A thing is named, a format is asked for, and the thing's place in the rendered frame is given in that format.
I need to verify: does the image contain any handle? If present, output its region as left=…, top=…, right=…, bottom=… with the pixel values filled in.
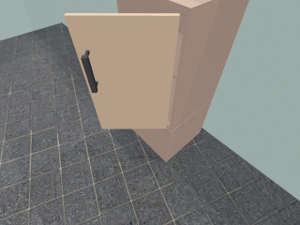
left=81, top=50, right=98, bottom=93

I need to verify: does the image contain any cupboard door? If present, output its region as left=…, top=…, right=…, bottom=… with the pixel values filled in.
left=64, top=13, right=180, bottom=129

